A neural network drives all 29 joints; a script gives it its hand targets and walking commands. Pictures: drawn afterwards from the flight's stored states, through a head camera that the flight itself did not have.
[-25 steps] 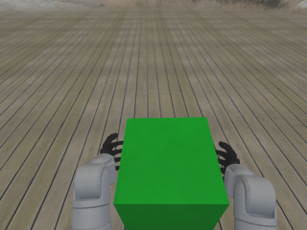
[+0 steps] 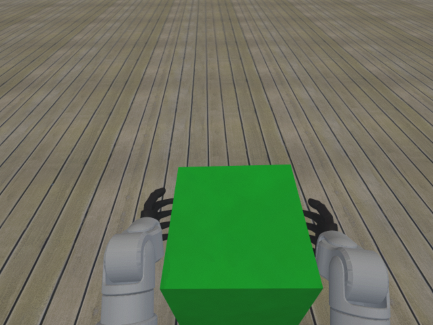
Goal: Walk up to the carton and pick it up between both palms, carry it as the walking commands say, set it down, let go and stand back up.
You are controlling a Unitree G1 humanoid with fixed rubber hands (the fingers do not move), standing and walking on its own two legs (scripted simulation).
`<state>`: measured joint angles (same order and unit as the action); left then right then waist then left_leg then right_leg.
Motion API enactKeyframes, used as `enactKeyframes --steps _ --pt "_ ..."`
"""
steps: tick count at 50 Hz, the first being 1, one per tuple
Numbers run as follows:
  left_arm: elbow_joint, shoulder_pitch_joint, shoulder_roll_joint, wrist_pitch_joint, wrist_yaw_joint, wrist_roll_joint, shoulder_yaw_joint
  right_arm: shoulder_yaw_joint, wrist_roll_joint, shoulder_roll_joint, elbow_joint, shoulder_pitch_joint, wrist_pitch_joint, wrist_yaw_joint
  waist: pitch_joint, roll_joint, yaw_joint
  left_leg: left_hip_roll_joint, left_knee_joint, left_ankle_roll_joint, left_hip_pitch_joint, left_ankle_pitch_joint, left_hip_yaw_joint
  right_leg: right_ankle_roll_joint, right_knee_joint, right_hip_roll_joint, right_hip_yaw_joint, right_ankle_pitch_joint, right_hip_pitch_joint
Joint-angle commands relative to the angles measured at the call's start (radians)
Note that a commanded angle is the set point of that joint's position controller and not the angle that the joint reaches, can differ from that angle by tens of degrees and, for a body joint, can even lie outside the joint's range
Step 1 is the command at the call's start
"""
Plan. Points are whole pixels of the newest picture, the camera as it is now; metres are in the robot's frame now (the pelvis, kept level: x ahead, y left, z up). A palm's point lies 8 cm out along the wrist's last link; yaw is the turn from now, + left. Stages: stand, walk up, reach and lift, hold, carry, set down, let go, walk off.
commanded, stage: carry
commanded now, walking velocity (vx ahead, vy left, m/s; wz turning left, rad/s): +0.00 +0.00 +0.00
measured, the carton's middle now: (235, 253) +0.25 +0.00 +0.03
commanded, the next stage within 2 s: hold in 2.00 s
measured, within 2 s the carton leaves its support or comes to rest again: neither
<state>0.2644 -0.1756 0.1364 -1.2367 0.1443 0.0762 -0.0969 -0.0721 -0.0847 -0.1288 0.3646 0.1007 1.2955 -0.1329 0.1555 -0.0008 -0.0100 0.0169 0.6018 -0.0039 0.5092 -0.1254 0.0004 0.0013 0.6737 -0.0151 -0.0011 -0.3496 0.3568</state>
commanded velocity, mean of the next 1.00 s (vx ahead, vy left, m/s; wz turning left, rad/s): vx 0.00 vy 0.00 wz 0.00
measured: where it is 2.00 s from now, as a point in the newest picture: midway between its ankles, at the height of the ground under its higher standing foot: outside the picture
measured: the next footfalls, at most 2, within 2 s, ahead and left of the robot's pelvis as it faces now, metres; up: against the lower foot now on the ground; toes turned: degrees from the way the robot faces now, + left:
none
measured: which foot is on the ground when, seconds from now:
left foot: down 0.00-1.00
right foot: down 0.00-1.00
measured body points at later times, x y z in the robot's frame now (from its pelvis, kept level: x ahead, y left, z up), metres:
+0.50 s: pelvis +0.00 +0.00 +0.00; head -0.03 +0.01 +0.45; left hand +0.28 +0.15 +0.09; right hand +0.26 -0.15 +0.09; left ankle +0.11 +0.11 -0.72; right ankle +0.00 -0.12 -0.72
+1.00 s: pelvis +0.00 +0.00 +0.00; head -0.02 +0.00 +0.45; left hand +0.29 +0.15 +0.07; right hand +0.28 -0.14 +0.07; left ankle +0.11 +0.11 -0.72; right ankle +0.00 -0.12 -0.72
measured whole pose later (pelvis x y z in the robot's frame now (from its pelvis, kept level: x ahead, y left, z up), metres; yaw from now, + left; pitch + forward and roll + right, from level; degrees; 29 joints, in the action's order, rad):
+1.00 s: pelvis +0.00 +0.00 +0.00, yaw +0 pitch +2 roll -1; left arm 0.18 -0.17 0.14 -1.04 0.15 0.08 -0.11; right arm -0.09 -0.08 -0.13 0.21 0.13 1.07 -0.10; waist 0.11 0.00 -0.01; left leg 0.02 0.60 0.00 0.51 -0.13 0.00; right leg 0.00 0.67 -0.01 0.00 -0.35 0.36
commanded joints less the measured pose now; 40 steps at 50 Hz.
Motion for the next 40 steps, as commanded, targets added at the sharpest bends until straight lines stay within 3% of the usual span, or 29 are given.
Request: enactKeyframes --steps 1,16,21,26,29,32,34,35,40 --pt "0.257 -0.465 0.965 0.029 -0.148 -0.369 0.658 0.617 0.366 -0.904 0.218 0.584 -0.085 0.14 0.255 -0.022 0.015 0.102 -0.171 -0.001 -0.237 -0.113 -0.127 0.038 -0.189 0.097 0.092 -0.012 0.014" --pt "0.244 -0.458 0.961 0.034 -0.153 -0.36 0.652 0.619 0.362 -0.905 0.219 0.59 -0.089 0.146 0.247 -0.017 0.015 0.1 -0.161 -0.002 -0.237 -0.088 -0.12 0.043 -0.187 0.096 0.091 -0.012 0.007" --pt "0.229 -0.467 0.95 0.038 -0.153 -0.352 0.644 0.605 0.352 -0.898 0.195 0.593 -0.093 0.146 0.232 -0.026 0.015 0.1 -0.186 -0.003 -0.227 -0.148 -0.129 0.047 -0.188 0.089 0.092 -0.053 0.019" --pt "0.139 -0.463 0.908 0.066 -0.156 -0.314 0.599 0.552 0.311 -0.85 0.108 0.589 -0.124 0.151 0.225 -0.034 0.013 0.099 -0.193 -0.002 -0.224 -0.159 -0.13 0.049 -0.187 0.085 0.089 -0.047 0.017" --pt "-0.025 -0.452 0.828 0.12 -0.164 -0.246 0.509 0.464 0.242 -0.77 -0.057 0.584 -0.179 0.157 0.226 -0.017 0.013 0.092 -0.191 0.0 -0.231 -0.138 -0.127 0.052 -0.184 0.081 0.085 -0.035 0.008" --pt "-0.047 -0.47 0.822 0.183 -0.171 -0.234 0.502 0.458 0.231 -0.754 -0.058 0.623 -0.251 0.16 0.228 -0.01 0.013 0.091 -0.187 0.0 -0.248 -0.105 -0.122 0.056 -0.185 0.077 0.084 -0.017 0.0" --pt "-0.026 -0.496 0.829 0.22 -0.174 -0.246 0.516 0.458 0.232 -0.756 -0.043 0.639 -0.291 0.158 0.241 -0.016 0.014 0.095 -0.19 0.0 -0.254 -0.099 -0.125 0.058 -0.174 0.072 0.08 -0.009 -0.008" --pt "0.044 -0.511 0.856 0.229 -0.171 -0.272 0.551 0.491 0.256 -0.784 0.016 0.646 -0.299 0.153 0.247 -0.015 0.014 0.094 -0.185 0.0 -0.262 -0.087 -0.121 0.061 -0.174 0.072 0.081 -0.003 -0.01" --pt "0.096 -0.46 0.839 0.228 -0.159 -0.282 0.569 0.505 0.26 -0.778 0.05 0.578 -0.3 0.137 0.275 -0.018 0.015 0.093 -0.168 -0.005 -0.27 -0.057 -0.114 0.061 -0.176 0.076 0.078 -0.005 -0.019"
